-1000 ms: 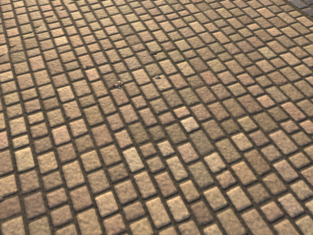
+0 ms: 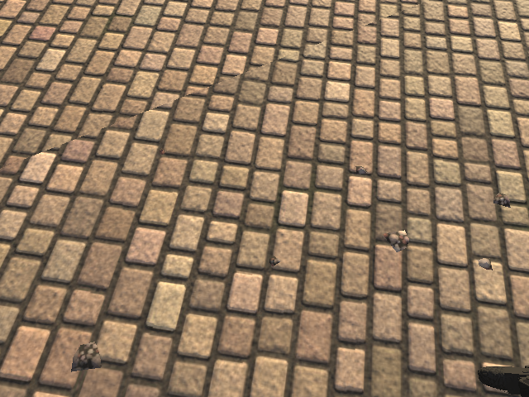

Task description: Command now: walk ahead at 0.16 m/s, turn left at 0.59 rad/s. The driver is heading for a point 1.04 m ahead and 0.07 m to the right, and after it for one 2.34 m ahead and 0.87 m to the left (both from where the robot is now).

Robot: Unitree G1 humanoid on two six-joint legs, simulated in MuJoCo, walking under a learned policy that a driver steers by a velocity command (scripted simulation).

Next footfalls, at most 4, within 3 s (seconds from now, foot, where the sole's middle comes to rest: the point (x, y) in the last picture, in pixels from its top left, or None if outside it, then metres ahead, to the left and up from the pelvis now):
0.38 right None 0.18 -0.15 -0.76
1.12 right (328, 367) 0.47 -0.12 -0.76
1.70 left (221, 261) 0.74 0.17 -0.76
2.22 right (301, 172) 1.06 -0.05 -0.76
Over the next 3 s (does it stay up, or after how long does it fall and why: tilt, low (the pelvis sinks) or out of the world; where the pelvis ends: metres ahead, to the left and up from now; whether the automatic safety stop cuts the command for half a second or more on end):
stays up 1.05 0.09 0.03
